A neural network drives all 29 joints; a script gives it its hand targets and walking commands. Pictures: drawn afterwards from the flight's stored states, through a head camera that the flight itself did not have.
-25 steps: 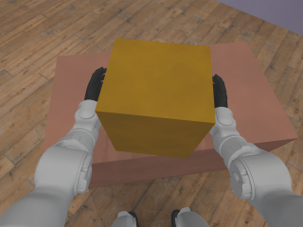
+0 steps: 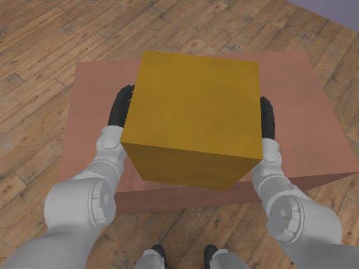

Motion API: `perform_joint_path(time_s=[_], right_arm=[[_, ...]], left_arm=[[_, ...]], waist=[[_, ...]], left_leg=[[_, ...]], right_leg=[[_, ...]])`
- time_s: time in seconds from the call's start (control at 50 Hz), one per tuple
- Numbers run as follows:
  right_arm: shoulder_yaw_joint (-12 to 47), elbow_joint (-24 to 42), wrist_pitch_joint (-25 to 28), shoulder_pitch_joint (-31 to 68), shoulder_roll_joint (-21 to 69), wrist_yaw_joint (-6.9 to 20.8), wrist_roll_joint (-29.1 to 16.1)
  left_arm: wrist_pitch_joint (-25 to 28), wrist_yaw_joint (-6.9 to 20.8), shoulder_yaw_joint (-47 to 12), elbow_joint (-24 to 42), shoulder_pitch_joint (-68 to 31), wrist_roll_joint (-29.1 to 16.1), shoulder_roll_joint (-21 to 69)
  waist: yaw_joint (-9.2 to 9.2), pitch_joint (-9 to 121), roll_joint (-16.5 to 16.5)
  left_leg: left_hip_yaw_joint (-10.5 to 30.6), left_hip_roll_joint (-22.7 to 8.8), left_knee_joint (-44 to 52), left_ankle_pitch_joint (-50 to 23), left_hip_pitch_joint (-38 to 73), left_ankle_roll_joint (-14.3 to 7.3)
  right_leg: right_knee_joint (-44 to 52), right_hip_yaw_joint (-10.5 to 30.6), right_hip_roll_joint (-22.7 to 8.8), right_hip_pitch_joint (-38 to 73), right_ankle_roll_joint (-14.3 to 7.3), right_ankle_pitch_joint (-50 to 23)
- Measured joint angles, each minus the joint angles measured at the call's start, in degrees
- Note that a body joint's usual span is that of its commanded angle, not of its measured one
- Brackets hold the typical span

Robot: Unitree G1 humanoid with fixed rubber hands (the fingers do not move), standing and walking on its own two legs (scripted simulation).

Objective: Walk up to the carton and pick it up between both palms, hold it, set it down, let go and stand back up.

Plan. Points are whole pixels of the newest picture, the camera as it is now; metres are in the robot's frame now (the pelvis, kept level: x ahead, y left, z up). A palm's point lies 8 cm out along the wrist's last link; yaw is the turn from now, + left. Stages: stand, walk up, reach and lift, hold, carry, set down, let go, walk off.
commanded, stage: reach and lift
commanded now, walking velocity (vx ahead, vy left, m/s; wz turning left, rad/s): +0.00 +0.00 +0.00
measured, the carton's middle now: (191, 130) +0.43 -0.04 -0.05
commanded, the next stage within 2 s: none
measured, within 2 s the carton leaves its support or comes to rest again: leaves its support in 1.06 s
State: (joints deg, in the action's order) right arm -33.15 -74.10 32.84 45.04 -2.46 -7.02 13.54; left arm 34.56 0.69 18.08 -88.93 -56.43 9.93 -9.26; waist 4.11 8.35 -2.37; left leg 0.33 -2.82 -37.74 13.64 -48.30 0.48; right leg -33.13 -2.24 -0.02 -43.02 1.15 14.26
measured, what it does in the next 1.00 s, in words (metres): stands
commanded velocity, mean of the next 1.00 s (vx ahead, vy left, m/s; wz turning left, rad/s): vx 0.00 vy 0.00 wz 0.00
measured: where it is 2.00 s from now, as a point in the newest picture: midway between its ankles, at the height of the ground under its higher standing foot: outside the picture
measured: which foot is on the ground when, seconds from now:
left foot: down 0.00-1.00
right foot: down 0.00-1.00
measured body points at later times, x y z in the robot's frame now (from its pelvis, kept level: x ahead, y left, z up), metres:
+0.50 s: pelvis +0.01 -0.01 +0.01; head +0.15 +0.00 +0.44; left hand +0.46 +0.13 +0.00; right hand +0.40 -0.21 -0.01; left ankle +0.02 +0.11 -0.71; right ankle -0.01 -0.14 -0.72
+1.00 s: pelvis +0.01 -0.01 +0.02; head +0.12 +0.00 +0.45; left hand +0.43 +0.13 +0.01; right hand +0.38 -0.20 -0.01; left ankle +0.02 +0.11 -0.72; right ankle -0.01 -0.14 -0.72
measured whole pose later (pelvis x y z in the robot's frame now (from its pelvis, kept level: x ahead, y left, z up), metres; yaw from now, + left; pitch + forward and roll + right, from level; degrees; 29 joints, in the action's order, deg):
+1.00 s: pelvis +0.01 -0.01 +0.02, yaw +0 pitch +22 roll -2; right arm -28.2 -75.2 36.5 38.2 -1.6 -9.8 14.7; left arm 37.1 -0.5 11.9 -85.9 -47.9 6.7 -8.0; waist 2.8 9.0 -2.1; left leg 0.2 -3.5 -28.3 10.0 -40.2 1.3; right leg -22.7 -2.4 0.8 -34.6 0.4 10.0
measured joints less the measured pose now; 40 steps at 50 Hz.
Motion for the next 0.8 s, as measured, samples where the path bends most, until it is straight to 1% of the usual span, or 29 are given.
perform_joint_path(time_s=[0.08, 0.2, 0.32, 0.44, 0.62, 0.8], right_arm=[[-1.3, 0.7, 0.7, -0.8, 0.7, 0.3, 2.3], [-1.1, 1.6, 1.4, -1.8, 1.7, -0.2, 3.4], [-1.1, 2.4, 1.8, -2.6, 2.5, -0.9, 3.6], [-0.9, 3.0, 2.3, -3.5, 2.7, -1.3, 3.6], [0.5, 3.1, 4.2, -5.6, 2.4, -1.8, 3.2], [1.9, 1.7, 5.0, -7.2, 2.0, -2.2, 2.9]], left_arm=[[0.7, 0.1, 0.5, 0.6, 1.1, 1.0, -0.2], [1.8, 0.8, 1.1, 0.8, 2.3, 1.6, -0.8], [2.1, 1.4, 2.1, 1.3, 3.0, 2.4, -0.9], [2.0, 1.5, 2.4, 2.7, 3.9, 2.9, -0.2], [2.9, 0.7, 1.2, 5.2, 6.4, 2.8, 1.1], [3.3, -0.2, -1.2, 5.6, 8.6, 1.6, 1.7]], waist=[[-0.14, -0.6, -0.2], [0.19, -1.3, -0.2], [0.40, -1.8, 0.0], [0.20, -1.7, 0.1], [-0.67, -1.1, 0.4], [-1.30, -0.5, 0.7]], left_leg=[[0.0, -0.2, 1.7, -0.4, 1.6, 0.2], [0.2, -0.3, 3.5, -0.9, 3.6, 0.5], [0.5, -0.2, 4.9, -1.4, 4.7, 0.6], [0.5, -0.2, 5.9, -1.8, 5.3, 0.7], [0.1, -0.5, 7.6, -2.5, 6.7, 0.7], [-0.1, -0.7, 9.1, -3.2, 7.9, 0.7]], right_leg=[[1.8, -0.1, 0.3, 1.7, -0.2, -0.5], [3.2, -0.3, 0.3, 3.5, -0.5, -0.8], [4.3, -0.6, 0.3, 4.6, -0.6, -1.0], [5.8, -0.7, 0.4, 5.4, -0.6, -1.7], [8.7, -0.3, 0.7, 7.2, -0.6, -3.1], [10.5, -0.1, 0.8, 8.5, -0.6, -4.1]])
